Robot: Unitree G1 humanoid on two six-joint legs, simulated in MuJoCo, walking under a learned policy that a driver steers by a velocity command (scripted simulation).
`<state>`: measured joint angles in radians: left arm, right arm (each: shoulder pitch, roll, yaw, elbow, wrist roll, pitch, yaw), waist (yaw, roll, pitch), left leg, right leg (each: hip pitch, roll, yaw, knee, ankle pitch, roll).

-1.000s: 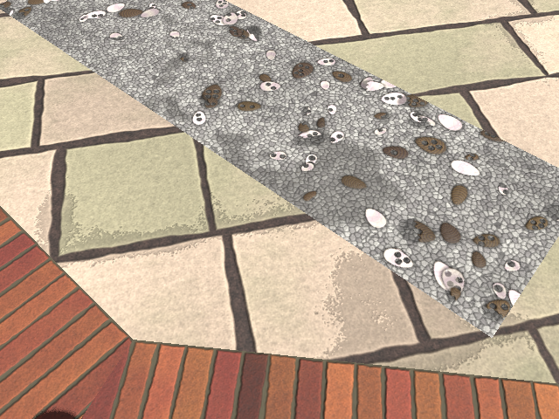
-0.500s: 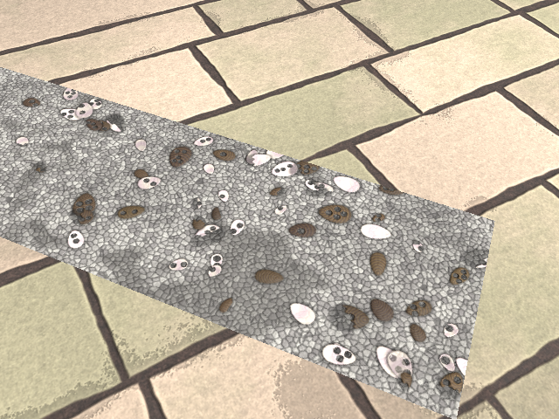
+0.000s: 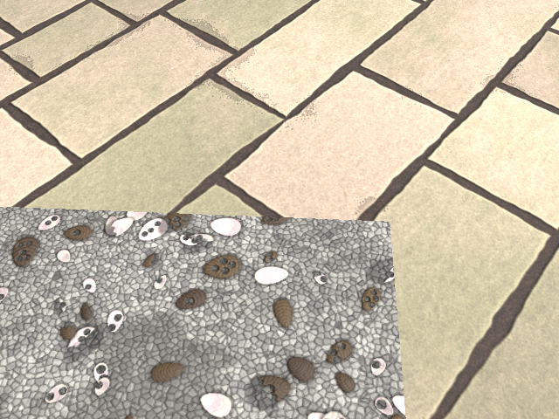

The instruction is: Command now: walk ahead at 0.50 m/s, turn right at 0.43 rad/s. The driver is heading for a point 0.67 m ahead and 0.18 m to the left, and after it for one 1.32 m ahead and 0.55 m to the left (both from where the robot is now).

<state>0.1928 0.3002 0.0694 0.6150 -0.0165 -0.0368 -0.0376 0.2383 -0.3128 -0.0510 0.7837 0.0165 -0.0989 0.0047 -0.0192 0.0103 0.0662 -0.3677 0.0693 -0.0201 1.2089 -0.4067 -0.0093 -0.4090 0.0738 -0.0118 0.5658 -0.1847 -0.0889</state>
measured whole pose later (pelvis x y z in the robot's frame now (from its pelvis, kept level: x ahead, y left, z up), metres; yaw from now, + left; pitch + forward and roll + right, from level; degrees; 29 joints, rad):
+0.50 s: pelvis +0.29 +0.06 +0.00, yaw -4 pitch +2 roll +0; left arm 0.34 0.30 0.05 0.77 -0.02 -0.05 0.00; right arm 0.17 -0.28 -0.04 0.75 0.00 -0.10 0.04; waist 0.01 -0.02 0.02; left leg -0.40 -0.03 0.04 0.53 -0.17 0.05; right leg -0.33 0.02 0.07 1.13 -0.43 -0.03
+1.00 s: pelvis +0.55 +0.00 +0.00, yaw +3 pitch +3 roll +0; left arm 0.05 0.26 0.04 0.66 0.02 -0.09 -0.02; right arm 0.37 -0.31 -0.05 0.85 0.02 -0.04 -0.01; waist -0.06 0.02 0.04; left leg -0.30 -0.03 -0.08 1.06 -0.55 -0.02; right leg -0.45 -0.02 -0.03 0.54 -0.14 -0.02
